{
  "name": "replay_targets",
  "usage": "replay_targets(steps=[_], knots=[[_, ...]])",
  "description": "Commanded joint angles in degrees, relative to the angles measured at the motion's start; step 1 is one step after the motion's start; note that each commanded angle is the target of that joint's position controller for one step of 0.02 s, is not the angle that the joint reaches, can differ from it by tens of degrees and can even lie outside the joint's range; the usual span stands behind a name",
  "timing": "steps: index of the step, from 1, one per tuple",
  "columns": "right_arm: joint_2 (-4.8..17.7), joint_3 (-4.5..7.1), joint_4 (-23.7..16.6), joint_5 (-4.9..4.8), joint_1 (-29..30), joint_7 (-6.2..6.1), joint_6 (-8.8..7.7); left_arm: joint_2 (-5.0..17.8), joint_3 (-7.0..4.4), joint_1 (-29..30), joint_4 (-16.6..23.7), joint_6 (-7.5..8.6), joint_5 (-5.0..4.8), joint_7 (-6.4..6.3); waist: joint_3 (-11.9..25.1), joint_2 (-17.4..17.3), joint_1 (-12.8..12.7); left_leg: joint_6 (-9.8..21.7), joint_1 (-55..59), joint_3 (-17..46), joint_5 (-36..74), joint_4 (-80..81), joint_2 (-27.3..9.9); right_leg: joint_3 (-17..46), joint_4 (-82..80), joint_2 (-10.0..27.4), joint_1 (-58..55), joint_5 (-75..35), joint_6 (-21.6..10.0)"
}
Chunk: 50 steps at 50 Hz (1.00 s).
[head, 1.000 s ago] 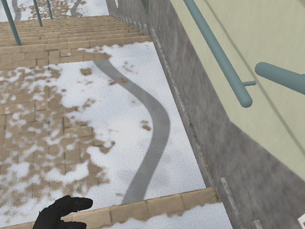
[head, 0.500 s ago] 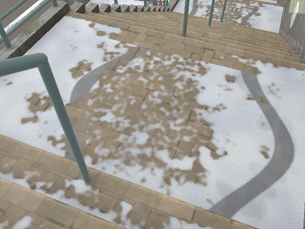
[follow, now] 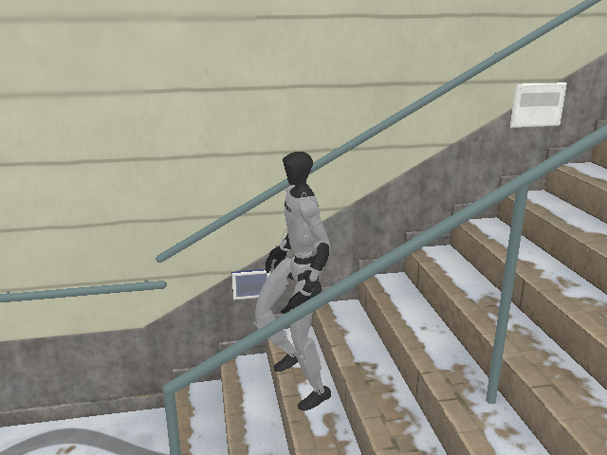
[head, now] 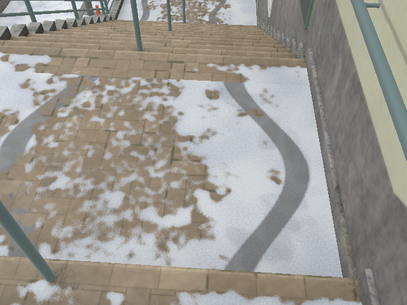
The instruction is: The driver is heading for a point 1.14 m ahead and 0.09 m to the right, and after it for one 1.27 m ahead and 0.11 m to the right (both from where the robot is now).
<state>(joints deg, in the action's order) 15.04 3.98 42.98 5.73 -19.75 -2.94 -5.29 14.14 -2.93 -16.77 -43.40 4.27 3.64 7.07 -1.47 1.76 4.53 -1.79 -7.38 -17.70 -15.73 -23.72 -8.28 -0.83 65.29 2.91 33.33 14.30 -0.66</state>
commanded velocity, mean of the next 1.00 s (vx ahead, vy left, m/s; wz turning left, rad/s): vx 0.90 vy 0.00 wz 0.04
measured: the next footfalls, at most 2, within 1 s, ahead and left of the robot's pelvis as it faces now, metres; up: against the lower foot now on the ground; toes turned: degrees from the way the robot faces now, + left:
right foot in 0.12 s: +0.04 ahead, -0.14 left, +0.00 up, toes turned -15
left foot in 0.54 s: +0.31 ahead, -0.11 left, -0.17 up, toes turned -19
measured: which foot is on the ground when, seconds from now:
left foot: down 0.00-0.14, up 0.16-0.52, down 0.54-0.94, up 0.96-1.00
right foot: up 0.00-0.10, down 0.12-0.52, up 0.54-0.90, down 0.92-1.00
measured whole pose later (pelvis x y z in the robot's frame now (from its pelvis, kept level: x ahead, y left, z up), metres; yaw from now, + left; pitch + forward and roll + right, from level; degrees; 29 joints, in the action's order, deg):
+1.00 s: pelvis +0.56 -0.27 -0.34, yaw +3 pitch +2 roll +0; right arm 13.3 2.0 56.7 0.6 -29.2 -1.7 -2.3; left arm 12.4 -3.3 -8.3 -48.5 5.5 1.4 -0.4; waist 1.2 -1.0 5.1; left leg 10.9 -21.4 7.6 -37.3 -100.7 6.8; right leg 0.6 32.0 -2.6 14.7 21.3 -2.3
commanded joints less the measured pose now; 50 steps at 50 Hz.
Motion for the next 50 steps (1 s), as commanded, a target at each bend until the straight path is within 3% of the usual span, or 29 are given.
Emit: replay_targets(steps=[1,3,6,7,8,9,10,12,13,15,16,18,20,22,24,26,27,29,31,32,35,37,41,43,46,47,48,49,50], knots=[[10.1,2.47,0.6,-6.82,0.9,2.53,0.67,5.9,-2.53,4.1,6.0,-3.96,-2.21,-3.40,4.7,-11.6,-3.7,8.6,9.0,7.6,-9.0,0.0,-15.8,-2.0,1.2,4.0,9.1,-8.5,-2.0],[7.2,1.66,1.8,-6.06,-2.8,4.20,1.85,5.1,-2.12,9.0,7.7,-7.33,-2.25,-6.19,2.1,-12.1,-0.4,5.2,2.4,3.6,-3.8,-6.1,-15.3,-4.7,-1.6,3.2,3.0,-3.0,-2.6],[11.3,2.23,2.3,-4.32,5.9,4.32,2.03,5.4,-3.08,-5.9,3.8,-8.23,-4.25,-7.83,-1.3,-12.3,-11.3,1.6,-15.8,-1.5,8.0,-21.6,-14.0,-11.6,-6.8,0.1,-19.7,4.1,-3.9],[12.0,2.63,1.5,-4.28,13.8,4.79,2.22,6.0,-3.68,-23.6,-2.8,-7.05,-4.81,-8.61,1.4,-1.2,-22.2,0.5,-24.8,-2.2,14.7,-45.4,-9.2,-14.1,-13.9,-5.1,-35.1,1.1,-5.9],[6.0,1.33,-3.5,-2.57,19.3,5.88,2.55,9.1,-3.61,-25.2,-7.1,-7.17,-6.19,-8.75,-8.7,26.4,-22.0,-0.3,-47.6,2.2,-22.3,-72.2,1.5,1.0,-22.0,-3.7,-33.4,-12.2,-7.9],[3.3,0.00,-6.7,-1.27,21.6,4.89,2.86,9.4,-1.86,-21.2,-4.9,-6.31,-7.59,-7.94,-7.2,25.9,-18.2,0.3,-57.2,12.5,-22.5,-77.4,2.2,10.7,-20.4,-1.3,-30.4,-34.5,-8.9],[4.7,-0.26,-11.2,-1.45,25.1,3.98,2.51,13.4,-2.47,-22.1,-3.8,-5.35,-6.88,-7.89,-0.3,21.4,-18.2,-1.7,-59.8,14.1,-22.8,-74.3,4.5,28.6,-33.2,6.3,-31.6,-24.8,-13.4],[5.5,-0.58,-8.7,-2.14,24.4,3.09,2.05,14.3,-2.67,-15.8,-3.0,-4.13,-2.20,-8.80,-1.1,3.2,-11.9,-2.2,-56.8,20.3,-18.7,-62.8,3.9,41.6,-36.2,12.1,-22.4,5.5,-19.4],[5.4,-0.77,-8.3,-2.16,24.2,3.33,2.31,12.8,-2.21,-7.6,-1.4,-3.84,-1.38,-9.01,-3.7,3.1,-8.3,-2.1,-51.7,21.6,-14.9,-55.2,4.9,41.9,-34.1,10.1,-13.9,7.8,-19.9],[7.6,0.26,-2.4,-3.15,14.2,3.02,1.50,11.3,-3.01,-1.9,-0.9,-2.84,-0.37,-9.12,-3.4,-0.2,-2.8,-2.0,-40.9,22.4,14.0,-43.2,4.9,30.4,-24.3,5.3,-4.9,18.1,-15.9],[5.5,-0.46,-0.5,-2.78,12.1,3.18,1.72,9.9,-2.57,-2.1,-1.8,-2.13,-1.96,-9.42,-0.9,2.9,-1.7,-1.0,-35.5,20.6,23.6,-42.1,6.6,27.9,-21.5,3.1,-2.4,16.5,-14.8],[1.3,-2.10,-1.3,-1.66,14.6,4.75,1.79,7.3,-1.57,-1.8,-2.4,-0.68,-5.23,-9.09,-0.7,-4.4,-1.5,1.2,-16.7,17.2,44.4,-31.1,8.5,21.4,-23.7,-0.1,8.7,20.0,-12.2],[-0.4,-3.43,-3.5,-3.35,18.1,5.10,2.94,7.4,-1.77,-2.5,-4.4,-1.45,-5.70,-9.09,-2.6,1.4,-2.9,3.6,-10.3,17.5,43.8,-22.6,8.8,17.3,-23.8,-0.8,7.3,17.1,-10.8],[0.0,-3.39,-4.4,-5.05,20.0,4.69,3.79,4.7,-1.15,-6.9,-6.4,-2.53,-2.84,-8.77,-5.4,4.0,-6.9,4.7,-9.5,14.7,35.7,-14.5,9.5,13.8,-20.3,-0.2,-1.0,11.8,-9.6],[1.6,-2.23,-1.3,-3.88,9.6,3.76,3.66,5.3,-0.89,-9.0,-7.4,-2.45,-0.28,-7.98,-3.4,0.5,-5.3,7.5,-1.7,9.9,21.0,-12.2,13.6,7.7,-6.7,0.8,-8.1,-11.3,-10.1],[4.2,-0.05,6.8,-3.24,-16.4,3.44,3.64,7.1,-1.76,-2.3,-8.0,-2.27,-1.07,-8.83,-2.4,-3.1,8.9,15.5,14.5,21.3,14.7,7.8,8.7,-2.0,33.3,-2.5,-1.9,-29.6,-7.8],[5.1,0.29,9.0,-5.17,-20.2,4.42,3.12,1.9,-1.07,3.6,-6.4,-2.27,0.12,-8.78,-3.8,-8.7,8.4,16.1,22.7,27.3,29.5,-2.3,4.3,-6.2,54.0,-7.5,17.4,19.0,-6.8],[7.2,-0.14,7.3,-5.14,-14.0,4.69,1.98,1.7,-0.25,-5.6,-1.0,-0.70,-0.30,-9.34,1.1,-5.6,-4.4,21.0,23.2,46.3,49.5,-11.3,-5.3,6.2,39.4,-2.6,27.0,14.4,-5.8],[6.1,-0.01,6.9,-6.91,-6.8,4.30,0.87,4.4,-0.61,5.2,-0.1,-0.81,1.27,-10.05,-3.9,-5.1,-6.1,26.6,7.0,60.0,3.8,-3.5,-8.9,12.5,24.2,2.3,32.6,10.1,-0.8],[2.8,-1.55,4.9,-7.66,-2.4,2.80,0.06,6.0,-1.03,11.7,1.4,-1.57,-0.47,-9.49,-8.4,-0.6,-7.0,23.3,-5.4,55.5,-5.5,2.9,-2.3,11.1,5.0,2.8,25.7,-0.1,3.2],[9.5,0.16,5.2,-5.56,-2.9,3.41,-0.17,3.4,-0.20,9.9,-2.5,-2.90,-0.23,-9.02,-2.8,-4.7,-6.7,20.3,-22.8,48.6,16.1,1.5,2.7,2.5,-3.4,1.0,-3.5,-14.8,4.5],[2.5,-1.44,7.5,-6.67,-4.4,3.85,-1.80,3.8,-0.53,14.5,-1.1,-0.72,-1.45,-7.85,-2.2,-0.8,-3.9,16.8,-24.7,40.1,2.3,-7.2,12.5,3.4,-27.8,0.1,-11.7,-44.7,2.6],[2.8,-1.60,9.8,-4.78,-14.0,3.76,0.31,-0.2,0.86,20.1,0.3,-1.70,-2.83,-6.43,-3.6,-6.6,4.0,15.9,-13.7,45.0,6.2,-15.7,12.9,4.0,-35.9,-4.9,-13.8,-31.7,2.6],[3.1,-1.45,11.0,-2.76,-13.2,1.88,2.07,1.0,0.48,15.0,-0.7,-0.04,-5.12,-7.93,-3.7,-9.2,2.4,14.8,-12.4,43.0,5.2,-25.3,14.1,3.8,-39.7,-5.3,-19.3,-32.3,3.4],[6.1,-0.56,11.7,-3.99,-5.1,2.18,2.40,8.9,-3.10,-16.3,-9.5,1.63,-2.87,-8.67,3.1,0.2,-15.0,14.2,-22.9,37.2,7.8,-64.9,16.2,9.3,-47.9,2.1,-50.0,-33.8,-0.2],[0.8,-0.93,11.2,-6.63,-7.4,2.73,1.13,11.8,-4.07,-19.5,-11.5,1.33,-0.36,-8.10,5.7,6.1,-13.1,13.6,-36.6,32.9,-25.1,-83.8,18.8,11.5,-36.0,9.0,-60.6,-38.0,-0.5],[-2.5,-1.97,9.7,-7.96,-16.4,0.99,1.29,8.7,-3.05,-16.4,-9.9,0.45,-0.79,-7.23,9.2,8.5,-5.9,14.3,-47.9,30.0,-24.1,-87.3,11.9,13.8,-20.2,16.4,-67.8,-52.6,3.7],[-1.5,-2.09,10.2,-5.84,-16.5,0.29,2.27,6.6,-3.03,-15.8,-8.7,0.44,-2.33,-7.14,10.6,9.1,-6.2,14.0,-53.3,26.7,-20.2,-90.0,9.7,18.1,-21.5,19.4,-65.2,-47.8,5.1],[1.5,-2.03,6.9,-3.57,-7.9,-0.01,2.08,8.7,-4.04,-12.4,-7.9,0.59,-2.43,-7.79,8.6,12.4,-8.3,13.1,-58.0,22.8,-12.5,-83.1,6.5,30.7,-32.8,23.1,-57.2,-7.0,-2.3]])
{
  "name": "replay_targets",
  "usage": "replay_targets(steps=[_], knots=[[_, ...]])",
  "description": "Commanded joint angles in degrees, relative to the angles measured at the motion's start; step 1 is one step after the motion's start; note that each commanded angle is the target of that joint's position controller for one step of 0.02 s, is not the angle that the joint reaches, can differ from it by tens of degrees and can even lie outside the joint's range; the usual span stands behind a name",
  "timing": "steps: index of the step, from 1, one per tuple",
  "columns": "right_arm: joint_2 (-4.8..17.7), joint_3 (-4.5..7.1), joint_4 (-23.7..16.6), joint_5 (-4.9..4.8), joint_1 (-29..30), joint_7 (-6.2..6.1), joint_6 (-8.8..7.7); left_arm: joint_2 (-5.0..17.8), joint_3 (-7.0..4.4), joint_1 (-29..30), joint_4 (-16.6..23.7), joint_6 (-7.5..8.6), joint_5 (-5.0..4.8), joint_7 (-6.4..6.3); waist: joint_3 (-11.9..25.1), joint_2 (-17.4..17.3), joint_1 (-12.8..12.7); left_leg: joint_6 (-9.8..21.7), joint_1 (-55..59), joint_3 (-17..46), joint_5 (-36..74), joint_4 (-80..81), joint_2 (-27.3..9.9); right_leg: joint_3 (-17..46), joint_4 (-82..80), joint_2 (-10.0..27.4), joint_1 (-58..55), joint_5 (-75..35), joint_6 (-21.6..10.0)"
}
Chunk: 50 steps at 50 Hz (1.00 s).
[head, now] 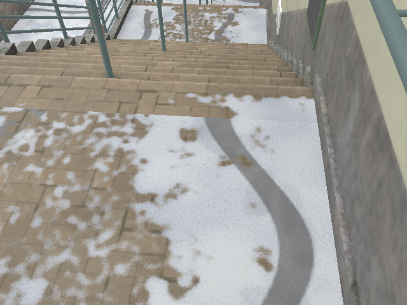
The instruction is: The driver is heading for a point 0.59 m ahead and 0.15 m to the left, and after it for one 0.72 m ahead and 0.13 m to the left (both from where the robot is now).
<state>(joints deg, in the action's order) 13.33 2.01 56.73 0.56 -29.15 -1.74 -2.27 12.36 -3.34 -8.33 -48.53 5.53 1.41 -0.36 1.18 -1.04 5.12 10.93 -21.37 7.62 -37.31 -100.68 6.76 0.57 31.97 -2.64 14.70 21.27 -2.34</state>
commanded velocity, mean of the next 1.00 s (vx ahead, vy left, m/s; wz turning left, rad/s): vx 0.71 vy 0.00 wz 0.78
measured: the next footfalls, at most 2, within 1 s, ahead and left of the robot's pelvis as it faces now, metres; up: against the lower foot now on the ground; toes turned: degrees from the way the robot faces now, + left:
left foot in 0.34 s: +0.39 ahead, +0.02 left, -0.17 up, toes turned +26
right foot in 0.62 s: +0.79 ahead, -0.08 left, -0.17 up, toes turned +39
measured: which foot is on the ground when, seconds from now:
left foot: up 0.00-0.32, down 0.34-0.62, up 0.64-0.94, down 0.96-1.00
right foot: down 0.00-0.32, up 0.34-0.60, down 0.62-0.96, up 0.98-1.00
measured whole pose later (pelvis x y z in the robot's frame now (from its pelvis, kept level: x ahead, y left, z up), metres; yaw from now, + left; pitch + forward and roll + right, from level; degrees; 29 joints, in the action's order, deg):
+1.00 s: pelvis +0.69 +0.08 -0.18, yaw +48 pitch +3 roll -2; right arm 12.9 3.4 38.3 0.1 0.0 1.5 -0.7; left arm 14.7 -3.9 -17.4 -49.0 3.5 -1.3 -1.8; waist -0.2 1.1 -4.3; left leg 2.6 -30.7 1.7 -9.3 -37.4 0.4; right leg -3.6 44.6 5.9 15.6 27.4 4.2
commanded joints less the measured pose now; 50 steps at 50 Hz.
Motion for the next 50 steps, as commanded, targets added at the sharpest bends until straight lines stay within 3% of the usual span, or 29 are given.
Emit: replay_targets(steps=[1,2,4,7,8,9,10,13,15,17,18,19,20,21,22,24,26,28,30,31,32,33,35,40,43,47,48,49,50], knots=[[5.5,0.82,-8.1,3.61,11.3,-0.10,0.11,5.9,-2.80,-17.9,-2.8,-0.73,-1.40,-0.81,-3.9,7.2,-10.1,0.0,-44.9,-3.5,13.6,-3.9,-10.7,27.7,-7.3,23.5,-27.0,3.1,-0.6],[4.4,0.89,-10.1,4.96,17.0,0.42,0.73,5.7,-1.97,-18.3,-4.4,0.53,-2.52,-1.73,-9.9,11.0,-10.4,-0.8,-46.9,-1.9,17.5,0.1,-12.3,26.7,-4.0,23.4,-20.3,-9.6,-2.4],[2.0,0.57,-11.9,2.51,22.0,2.63,1.53,2.6,-0.31,-17.5,-7.6,2.67,-2.63,-2.21,-15.2,-0.6,-4.1,-5.1,-31.4,1.5,30.8,23.3,-12.0,13.7,-1.7,18.3,2.6,-25.6,-0.8],[2.0,0.45,-9.8,3.45,17.3,3.40,3.24,11.1,-3.05,-10.8,-5.1,3.44,-3.20,-2.43,-8.7,7.8,-1.0,-5.9,-17.2,-10.1,38.3,28.7,-6.7,5.7,2.4,17.0,5.0,-42.4,1.5],[1.6,0.71,-9.7,3.51,19.6,4.47,1.89,3.7,-1.43,-15.2,-8.0,4.06,-3.60,-2.47,-7.7,5.5,-2.0,-3.3,-20.4,-6.3,56.5,40.3,-8.8,0.7,5.5,11.6,1.2,-28.9,3.8],[1.2,0.23,-9.6,4.06,22.6,5.22,0.79,1.7,-0.94,-16.4,-8.5,5.41,-4.26,-2.95,-7.7,4.7,-2.9,-2.4,-16.9,-9.3,69.1,50.7,-5.9,-5.1,7.9,8.4,1.1,-21.7,6.1],[-1.0,-0.43,-10.1,2.59,25.9,6.31,0.01,1.0,-0.16,-16.0,-8.0,3.42,-2.76,-2.83,-8.1,5.2,-4.3,-3.0,-7.3,-13.6,72.3,53.8,-4.4,-9.4,7.3,7.6,5.6,-21.5,5.3],[0.9,-1.50,-10.4,1.78,30.3,5.99,1.28,3.4,0.34,-21.0,-8.6,0.42,-2.53,-3.97,-8.2,5.6,-5.8,-2.6,7.1,-20.6,64.1,61.1,0.1,-10.9,17.2,9.9,4.4,-46.7,6.7],[7.2,0.78,-6.5,3.02,17.9,4.49,2.07,8.0,-0.29,-20.9,-9.2,0.50,-0.42,-4.53,-4.9,2.8,1.5,-0.7,21.0,-23.4,52.0,60.5,1.5,-10.3,39.2,13.4,9.4,-57.4,5.3],[12.2,3.63,0.1,-0.43,-6.6,2.89,3.00,13.4,-2.28,0.8,-3.6,-0.17,-0.68,-3.89,-3.0,-10.1,21.4,10.0,40.2,-12.8,52.5,81.3,-5.8,-13.9,89.1,2.6,28.5,-3.3,4.2],[16.8,3.49,0.7,0.65,-1.4,2.72,2.42,9.5,-1.41,-2.5,1.9,0.85,-0.73,-3.74,-2.6,-6.3,8.9,9.4,50.7,0.8,67.3,64.7,-13.1,-7.0,84.9,4.5,46.7,18.9,3.8],[15.9,3.39,-0.8,1.34,-2.4,2.68,1.92,7.6,0.05,-11.1,2.5,1.01,0.00,-3.64,6.5,3.3,4.1,16.2,56.8,16.7,56.9,63.7,-20.9,2.2,79.9,8.1,51.8,20.2,2.9],[13.2,2.77,-2.0,1.13,1.5,2.34,0.81,7.5,0.54,-9.7,5.2,1.44,1.56,-3.15,6.8,8.0,1.0,14.3,53.4,25.3,35.6,70.9,-23.7,9.6,68.6,9.7,54.2,14.6,0.8],[15.1,4.31,-3.6,1.67,12.7,0.20,0.43,6.1,0.83,-9.1,7.2,0.16,0.90,-1.92,-0.6,-0.8,-5.5,14.7,33.5,38.3,10.7,82.6,-31.5,13.5,60.1,10.6,53.9,12.5,1.0],[9.7,2.45,-5.8,1.89,16.2,-0.09,-0.44,7.6,0.32,-3.1,6.0,-0.61,2.06,-1.61,-6.9,4.3,-6.6,14.2,17.5,39.7,3.2,85.9,-29.4,13.5,56.2,12.5,48.0,12.5,3.1],[7.4,1.24,-8.9,2.31,20.3,0.24,-1.79,8.6,0.16,0.3,6.4,-1.35,0.97,-1.79,-12.9,8.9,-11.4,13.5,-11.7,33.2,5.0,86.6,-21.3,9.2,39.7,13.0,30.9,2.6,8.0],[9.6,2.69,-11.0,1.35,22.4,0.26,-2.03,6.8,0.26,-3.5,4.4,-0.81,-0.26,-1.20,-7.6,10.3,-13.6,8.6,-27.3,18.8,21.7,81.2,-12.5,3.3,28.0,10.5,3.4,-7.5,9.1],[10.3,3.66,-11.2,0.08,21.1,1.25,-0.86,4.3,0.20,-10.7,1.0,-0.71,-1.55,-0.41,-3.8,2.9,-13.7,4.3,-23.0,6.4,37.1,67.3,-3.9,-2.7,17.0,4.6,-8.2,-12.8,8.4],[10.0,4.09,-11.1,-1.34,21.3,2.50,0.91,5.0,-0.47,-20.8,-0.9,-0.90,-0.88,-0.85,1.8,0.8,-17.5,-0.2,-20.0,1.6,45.0,43.9,1.6,-4.3,5.2,2.3,-19.4,-17.4,7.1],[7.2,3.56,-14.3,-0.31,25.2,2.46,0.00,8.5,-1.59,-30.2,-2.0,-0.92,0.55,-1.20,8.7,7.9,-23.0,-2.6,-22.7,-0.1,31.5,24.4,3.7,3.1,2.8,10.1,-29.0,-24.6,4.4],[-0.1,2.37,-17.2,-5.42,17.0,0.76,-0.09,11.9,-1.87,-24.4,1.0,-0.29,-0.28,-1.02,15.0,33.2,-15.6,-6.9,-32.5,5.4,3.5,5.1,6.2,33.3,-1.3,26.1,-33.0,-43.2,-6.9],[3.4,2.90,-17.7,-6.14,13.6,0.34,0.30,11.4,-1.92,-17.6,3.9,-0.05,-0.58,-1.22,17.7,29.9,-12.3,-8.4,-34.7,6.4,6.1,-0.9,0.7,46.7,-7.0,31.4,-31.2,-25.5,-10.1],[0.1,2.50,-20.3,-5.66,21.9,-0.73,3.78,7.7,-1.50,-10.0,4.0,-2.26,-1.34,-2.59,2.1,10.3,-11.3,-10.6,-36.5,-1.9,12.9,-3.2,-5.7,32.3,-8.5,26.7,-11.4,-8.2,-6.5],[0.5,2.04,-23.9,-4.36,22.1,1.17,4.43,3.6,0.06,-1.4,3.3,-2.02,-1.91,-4.52,-4.9,10.1,-3.7,-11.6,-21.2,-0.1,22.1,29.1,-9.5,5.2,-13.7,17.3,11.8,-18.3,-2.1],[-0.6,1.66,-23.5,-1.71,25.0,2.36,2.55,9.1,-2.04,-1.2,3.5,-0.76,-3.79,-5.50,1.2,5.7,-3.8,-12.5,-6.2,-5.9,30.6,52.3,-8.3,-0.6,-12.5,16.4,8.9,-28.4,-3.7],[2.1,2.58,-19.1,-1.45,22.5,3.72,1.72,10.4,-2.82,-6.5,3.2,-0.87,-3.72,-2.73,8.3,1.0,-3.8,-7.8,7.8,-11.0,39.6,68.7,-3.9,-3.6,-3.4,15.6,0.2,-31.5,-2.7],[7.4,4.17,-18.0,-1.14,19.4,3.26,1.67,9.1,-2.44,-9.4,3.3,-0.91,-2.53,-1.44,9.8,-1.8,-3.7,-5.5,15.3,-7.2,57.8,69.8,-6.3,-7.1,5.3,11.5,1.7,-26.6,0.5],[12.4,4.84,-17.5,0.84,15.8,3.15,1.19,4.0,-0.43,-14.1,4.9,-0.65,-1.24,-0.01,16.3,-15.0,-5.5,5.4,31.9,14.2,78.6,71.1,-22.7,-6.3,23.7,6.0,16.2,4.3,5.6],[8.2,3.25,-15.3,1.09,11.9,3.24,1.23,3.9,0.27,-15.9,3.3,-1.17,-2.86,0.91,23.5,-16.5,-4.5,11.5,31.4,22.2,67.6,75.4,-27.8,2.5,34.5,5.3,16.9,16.5,6.2]])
